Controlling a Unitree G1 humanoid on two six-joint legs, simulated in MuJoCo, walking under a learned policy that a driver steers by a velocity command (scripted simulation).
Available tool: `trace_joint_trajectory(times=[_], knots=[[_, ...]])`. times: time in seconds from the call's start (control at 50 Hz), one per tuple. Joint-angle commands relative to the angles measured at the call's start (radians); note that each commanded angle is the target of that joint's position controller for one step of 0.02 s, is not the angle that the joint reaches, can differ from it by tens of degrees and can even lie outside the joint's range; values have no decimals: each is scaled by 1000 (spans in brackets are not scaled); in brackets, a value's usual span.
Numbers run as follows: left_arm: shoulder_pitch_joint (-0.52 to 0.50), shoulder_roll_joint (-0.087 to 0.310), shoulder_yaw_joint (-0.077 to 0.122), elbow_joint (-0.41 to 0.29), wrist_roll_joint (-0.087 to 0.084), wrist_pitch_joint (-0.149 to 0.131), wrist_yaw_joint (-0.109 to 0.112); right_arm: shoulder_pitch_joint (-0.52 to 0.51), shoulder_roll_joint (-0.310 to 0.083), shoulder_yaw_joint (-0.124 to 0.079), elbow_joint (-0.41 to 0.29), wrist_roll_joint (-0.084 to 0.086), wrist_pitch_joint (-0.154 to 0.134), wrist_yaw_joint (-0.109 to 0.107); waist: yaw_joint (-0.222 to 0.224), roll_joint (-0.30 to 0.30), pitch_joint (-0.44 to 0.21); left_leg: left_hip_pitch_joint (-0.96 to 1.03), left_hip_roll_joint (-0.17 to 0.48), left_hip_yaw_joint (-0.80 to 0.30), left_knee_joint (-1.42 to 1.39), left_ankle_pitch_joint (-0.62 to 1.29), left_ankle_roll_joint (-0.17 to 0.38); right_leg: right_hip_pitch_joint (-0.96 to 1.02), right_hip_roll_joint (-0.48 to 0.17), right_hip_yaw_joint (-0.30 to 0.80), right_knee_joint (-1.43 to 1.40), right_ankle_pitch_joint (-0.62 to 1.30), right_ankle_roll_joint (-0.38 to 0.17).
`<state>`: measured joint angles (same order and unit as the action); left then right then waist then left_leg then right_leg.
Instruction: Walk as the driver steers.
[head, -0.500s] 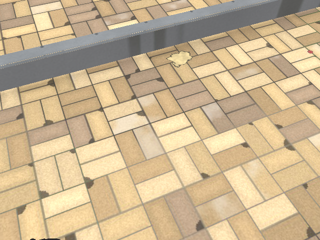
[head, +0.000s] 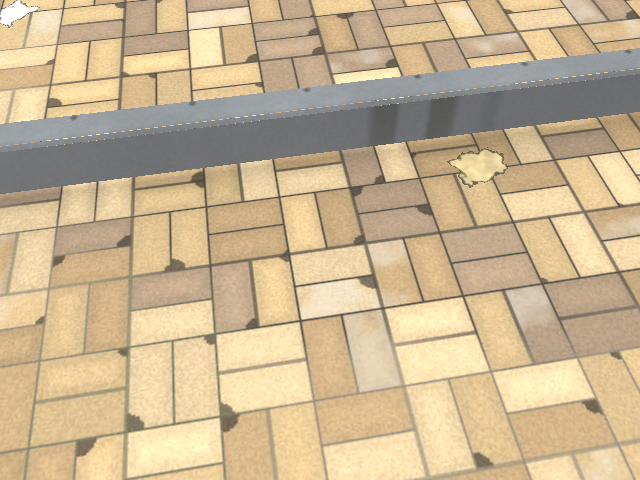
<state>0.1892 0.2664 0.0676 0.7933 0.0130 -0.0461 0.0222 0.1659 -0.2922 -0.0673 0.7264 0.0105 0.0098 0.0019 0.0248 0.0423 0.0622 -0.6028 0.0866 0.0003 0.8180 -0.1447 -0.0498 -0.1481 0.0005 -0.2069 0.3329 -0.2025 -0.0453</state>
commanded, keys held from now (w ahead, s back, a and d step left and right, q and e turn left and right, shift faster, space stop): q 0.20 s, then w+q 0.26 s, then w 0.20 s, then w+e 0.34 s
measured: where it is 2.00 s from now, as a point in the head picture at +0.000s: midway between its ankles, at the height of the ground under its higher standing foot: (309, 329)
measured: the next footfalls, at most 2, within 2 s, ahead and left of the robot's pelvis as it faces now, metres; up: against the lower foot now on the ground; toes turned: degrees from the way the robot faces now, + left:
left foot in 0.14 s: +0.14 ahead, +0.13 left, +0.00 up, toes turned +8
right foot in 0.54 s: +0.21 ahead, -0.09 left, +0.00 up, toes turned +21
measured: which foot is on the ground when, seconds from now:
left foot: up 0.00-0.12, down 0.14-0.54, up 0.56-0.94, down 0.96-1.00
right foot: down 0.00-0.14, up 0.16-0.52, down 0.54-0.98, up 1.00-1.00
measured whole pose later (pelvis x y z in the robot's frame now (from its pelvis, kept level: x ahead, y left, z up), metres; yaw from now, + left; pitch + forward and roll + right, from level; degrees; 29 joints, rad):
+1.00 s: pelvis +0.29 +0.10 -0.02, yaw +15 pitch +3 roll +1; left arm 0.48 0.27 0.05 0.89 -0.02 -0.04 0.01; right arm 0.02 -0.25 -0.04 0.57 0.01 -0.10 0.02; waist 0.11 -0.01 0.03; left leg -0.44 -0.02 0.00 0.51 -0.13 0.01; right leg -0.11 -0.02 0.12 0.64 -0.49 0.00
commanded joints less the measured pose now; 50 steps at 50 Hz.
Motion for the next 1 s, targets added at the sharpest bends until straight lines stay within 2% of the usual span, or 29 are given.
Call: trace_joint_trajectory(times=[0.02, 0.1, 0.12, 0.14, 0.16, 0.18, 0.2, 0.22, 0.24, 0.26, 0.3, 0.38, 0.44, 0.52, 0.54, 0.56, 0.58, 0.6, 0.62, 0.64, 0.7, 0.76, 0.8, 0.86, 0.92, 0.94, 0.96, 0.98, 1.0], knots=[[-58, 171, 42, -61, -15, 6, 10, 7, -59, -16, -86, -3, 4, 22, -16, -122, -102, 108, 9, 8, -74, 8, 22, 36, -302, 78, -46, 505, -160], [-68, 191, 52, -52, -45, 31, 9, 6, -81, -34, -129, -2, 18, 37, -36, -127, -97, 161, -31, 56, -216, -70, 81, 80, -321, 76, 108, 487, -106], [-55, 179, 50, -44, -48, 34, 10, 51, -100, -45, -122, -5, 16, 32, -59, -100, -121, 260, -68, 73, -307, 20, 109, 59, -280, 43, 218, 504, -67], [6, 158, 47, -33, -30, 33, 7, 121, -183, -75, -114, -9, 11, 13, -73, 28, -177, 430, -31, -31, -371, 403, 159, -29, -196, -2, 419, 385, 8], [1, 104, 26, -79, 18, 25, 2, 145, -300, -97, -134, -24, 9, -9, -45, 295, -205, 658, 216, -396, -351, 871, 336, -383, -34, -24, 754, -281, 107], [-28, 114, 21, -90, 12, 23, -6, 158, -257, -78, -151, -38, -5, 1, -82, 226, -366, 714, 315, -580, -402, 761, 478, -475, 37, 210, 944, -519, 119], [-73, 147, 30, -92, -19, 28, -10, 123, -218, -67, -157, -28, -18, 11, -92, 112, -331, 679, 274, -488, -419, 667, 445, -510, 2, 275, 989, -474, 106], [-78, 139, 31, -93, -25, 29, -10, 97, -184, -62, -146, -3, -26, 8, -65, 52, -283, 631, 208, -417, -431, 412, 378, -534, -28, 287, 937, -387, 88], [-87, 142, 34, -88, -16, 29, -6, 71, -156, -55, -143, 17, -23, 4, -50, 5, -237, 573, 168, -396, -471, 142, 329, -542, -52, 286, 845, -312, 79], [-103, 151, 38, -93, -12, 30, -6, 38, -143, -50, -150, 21, -19, -5, -34, 31, -205, 493, 135, -384, -517, -74, 305, -500, -61, 280, 763, -252, 73], [-113, 131, 33, -97, -17, 24, -14, 19, -151, -51, -171, 0, -17, -19, -27, 84, -166, 418, 98, -397, -587, -276, 301, -445, -29, 257, 646, -185, 74], [-130, 99, 20, -93, -17, -5, -24, 45, -179, -62, -173, 1, -27, -33, -42, 97, -156, 362, 72, -387, -583, -303, 291, -335, 5, 255, 417, -145, 83], [-132, 111, 22, -96, -27, -22, -36, 66, -187, -64, -174, 5, -22, -28, -48, 115, -141, 310, 64, -425, -570, -370, 284, -262, 27, 247, 323, -134, 76], [-23, 99, 25, -57, -27, -47, -45, 61, -130, -41, -173, 3, -12, -23, 13, 95, -133, 196, 16, -416, -482, -453, 225, -32, 20, 214, 141, -23, 36], [49, 112, 29, -37, -19, -51, -41, 58, -85, -26, -173, -1, -14, -22, 42, 63, -141, 121, -22, -378, -390, -471, 186, 72, -38, 262, 103, -63, 15], [163, 165, 38, -15, 0, -54, -33, 47, -1, -1, -182, -5, -19, -22, 70, -101, -154, -2, -129, -238, -71, -456, 114, 169, -232, 497, -16, -250, -43], [187, 272, 61, -1, 28, -53, -43, 34, -30, -8, -239, 17, -36, -24, 40, -291, -57, -251, -189, -156, 115, -458, 101, 157, -387, 886, -160, -567, -177], [130, 235, 55, -19, 9, -59, -41, 34, -100, -23, -226, 23, -51, -25, 23, -247, 22, -324, -120, -202, 235, -382, 96, 119, -408, 922, -179, -638, -224], [98, 174, 39, -25, -12, -60, -33, 41, -128, -32, -203, 19, -56, -19, 10, -202, 45, -354, -105, -207, 264, -287, 92, 127, -360, 817, -159, -557, -196], [89, 150, 30, -31, -16, -58, -30, 51, -121, -32, -181, 6, -59, -15, 2, -174, 22, -333, -91, -188, 266, -225, 86, 134, -311, 719, -152, -455, -164], [108, 132, 17, -16, -14, -54, -24, -8, -75, -19, -190, -12, -79, -3, 9, -149, 6, -249, -35, -85, 201, -46, 53, 87, -234, 550, -185, -164, -145], [155, 133, 14, 4, -27, -42, -19, -97, -18, 3, -216, -9, -92, 2, 43, -152, 3, -135, -36, -27, 13, 43, 21, 38, -181, 442, -186, 40, -145], [190, 153, 17, 17, -31, -33, -14, -156, 3, 12, -229, -1, -101, 13, 66, -158, 4, -38, -63, -9, -132, 83, 6, 11, -165, 402, -168, 109, -139], [243, 178, 22, 33, -40, -21, -13, -205, -16, 6, -236, 13, -112, 29, 79, -172, 2, 69, -94, -2, -252, 82, 1, 16, -189, 429, -131, 117, -140], [239, 196, 29, 37, -47, -10, -10, -154, -65, -15, -227, 23, -123, 32, 20, -197, -23, 219, -98, -23, -353, 58, 42, 39, -224, 482, -58, 193, -112], [228, 194, 29, 33, -46, -8, -9, -68, -94, -31, -201, 19, -124, 24, -32, -185, -70, 360, -109, -12, -394, 55, 70, 22, -195, 457, 28, 309, -89], [219, 168, 22, 23, -38, -13, -12, 56, -136, -51, -176, 7, -124, 12, -97, -158, -161, 574, -54, -48, -386, 66, 109, -55, -140, 412, 201, 340, -55], [200, 85, -5, -21, -6, -21, -14, 250, -216, -70, -154, -16, -116, -4, -174, -6, -350, 887, 170, -261, -326, 85, 176, -259, -64, 350, 532, 71, -15], [312, 26, -23, -47, -39, -37, -11, 280, -245, -72, -128, -25, -103, 8, -112, 314, -467, 1041, 359, -663, -453, -154, 303, -534, 26, 312, 806, -394, 23]])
